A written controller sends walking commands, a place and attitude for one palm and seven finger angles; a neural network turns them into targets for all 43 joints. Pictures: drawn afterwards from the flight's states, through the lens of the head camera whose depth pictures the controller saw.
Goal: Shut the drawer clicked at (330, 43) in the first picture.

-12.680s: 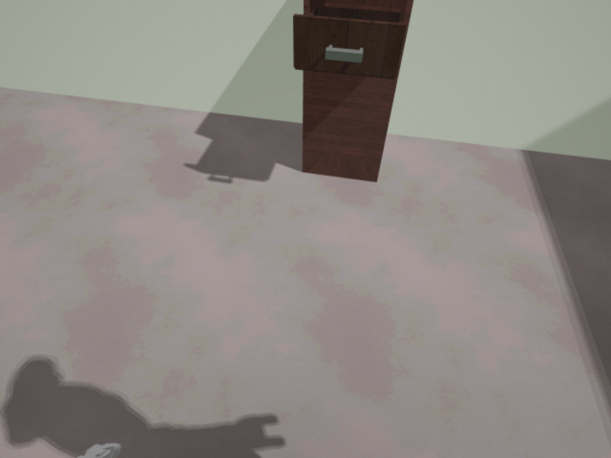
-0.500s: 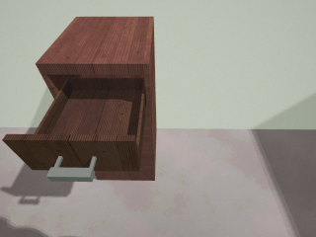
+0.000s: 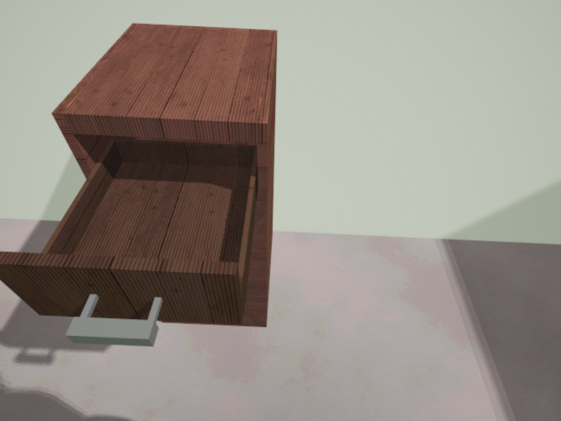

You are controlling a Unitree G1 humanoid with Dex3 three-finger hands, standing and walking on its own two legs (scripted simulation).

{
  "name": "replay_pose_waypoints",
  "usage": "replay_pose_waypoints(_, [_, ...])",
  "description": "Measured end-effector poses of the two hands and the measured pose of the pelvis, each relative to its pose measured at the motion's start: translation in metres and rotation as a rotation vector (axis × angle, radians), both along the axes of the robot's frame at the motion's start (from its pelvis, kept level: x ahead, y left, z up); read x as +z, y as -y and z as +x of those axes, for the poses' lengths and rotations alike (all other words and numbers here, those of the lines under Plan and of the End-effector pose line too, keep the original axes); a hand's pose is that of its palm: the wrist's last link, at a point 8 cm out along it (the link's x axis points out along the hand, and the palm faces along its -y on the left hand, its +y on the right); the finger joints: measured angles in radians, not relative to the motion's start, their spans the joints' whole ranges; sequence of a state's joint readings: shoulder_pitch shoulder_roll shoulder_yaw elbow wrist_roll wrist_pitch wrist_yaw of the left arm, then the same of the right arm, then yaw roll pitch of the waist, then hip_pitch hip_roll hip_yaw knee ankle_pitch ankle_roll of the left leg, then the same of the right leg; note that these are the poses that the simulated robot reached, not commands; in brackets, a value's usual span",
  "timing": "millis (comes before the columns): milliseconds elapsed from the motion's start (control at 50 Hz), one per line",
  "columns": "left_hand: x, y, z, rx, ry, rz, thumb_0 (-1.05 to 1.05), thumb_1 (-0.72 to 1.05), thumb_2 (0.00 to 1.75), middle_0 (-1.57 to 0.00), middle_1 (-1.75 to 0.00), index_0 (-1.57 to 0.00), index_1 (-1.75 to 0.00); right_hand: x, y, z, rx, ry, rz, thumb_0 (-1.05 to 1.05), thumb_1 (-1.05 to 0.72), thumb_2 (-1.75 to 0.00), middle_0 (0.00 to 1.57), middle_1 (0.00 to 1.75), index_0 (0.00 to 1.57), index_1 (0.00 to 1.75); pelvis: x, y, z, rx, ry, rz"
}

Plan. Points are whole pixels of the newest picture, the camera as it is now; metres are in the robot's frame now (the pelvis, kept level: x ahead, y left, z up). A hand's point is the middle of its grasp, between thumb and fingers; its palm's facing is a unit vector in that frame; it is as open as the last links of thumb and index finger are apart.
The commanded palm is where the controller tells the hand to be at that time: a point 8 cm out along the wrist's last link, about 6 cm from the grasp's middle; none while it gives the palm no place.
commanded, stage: come to a stop and stand still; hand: left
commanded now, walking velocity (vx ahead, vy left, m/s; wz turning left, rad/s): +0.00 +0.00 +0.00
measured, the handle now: (119, 316) +0.26 +0.26 -0.01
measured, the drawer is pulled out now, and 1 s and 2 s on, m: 0.29 0.29 0.29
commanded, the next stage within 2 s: look again from close up in 0.30 s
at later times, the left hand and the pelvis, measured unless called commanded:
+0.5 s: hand out of the picture +0.01 +0.18 -0.18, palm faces +0.02 -0.98 -0.19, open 7.4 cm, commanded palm none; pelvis +0.02 +0.00 +0.00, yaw +0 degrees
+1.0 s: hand out of the picture +0.01 +0.16 -0.18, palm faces +0.03 -0.98 -0.18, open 7.4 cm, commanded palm none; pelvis +0.03 +0.00 +0.00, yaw +0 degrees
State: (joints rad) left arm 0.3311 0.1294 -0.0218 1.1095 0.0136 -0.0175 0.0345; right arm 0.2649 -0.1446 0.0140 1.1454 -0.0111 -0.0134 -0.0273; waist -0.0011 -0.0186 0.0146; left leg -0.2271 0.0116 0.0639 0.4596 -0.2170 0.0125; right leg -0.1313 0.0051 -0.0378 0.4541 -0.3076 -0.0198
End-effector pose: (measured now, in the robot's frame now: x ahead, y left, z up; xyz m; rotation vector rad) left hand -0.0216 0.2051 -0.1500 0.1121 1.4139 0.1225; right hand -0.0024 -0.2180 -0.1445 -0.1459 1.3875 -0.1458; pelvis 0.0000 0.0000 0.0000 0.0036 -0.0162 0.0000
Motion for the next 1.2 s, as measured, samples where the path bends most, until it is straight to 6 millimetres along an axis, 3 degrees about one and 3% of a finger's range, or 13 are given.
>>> replay_pose_waypoints(260, [0.002,-0.014,0.020,-0.001,0.016,0.030,0.00,0.91,0.90,-0.20,-0.29,-0.20,-0.30,0.002,0.003,0.028,0.011,0.038,-0.015,0.01,-0.92,-0.90,0.20,0.30,0.20,0.30,0.001,-0.003,0.016,-0.002,0.001,0.005])
replay_pose_waypoints(540, [0.005,-0.018,0.029,-0.002,0.005,0.043,0.00,0.91,0.90,-0.20,-0.29,-0.19,-0.30,-0.002,-0.004,0.021,0.003,-0.009,0.004,0.01,-0.91,-0.90,0.20,0.30,0.20,0.30,0.001,-0.005,0.024,-0.004,-0.004,0.010])
replay_pose_waypoints(1000, [0.004,-0.003,0.023,0.017,-0.019,0.025,0.00,0.91,0.90,-0.20,-0.29,-0.20,-0.30,-0.003,-0.002,0.021,-0.003,-0.027,0.011,0.01,-0.91,-0.90,0.20,0.30,0.20,0.30,0.001,0.002,0.029,0.000,-0.007,0.013])
replay_pose_waypoints(1200, [0.005,-0.013,0.022,0.033,0.018,0.071,0.00,0.91,0.90,-0.21,-0.30,-0.20,-0.30,-0.008,0.010,0.029,0.002,0.011,-0.006,0.01,-0.91,-0.90,0.20,0.30,0.20,0.30,-0.005,0.003,0.012,-0.001,-0.010,0.014])
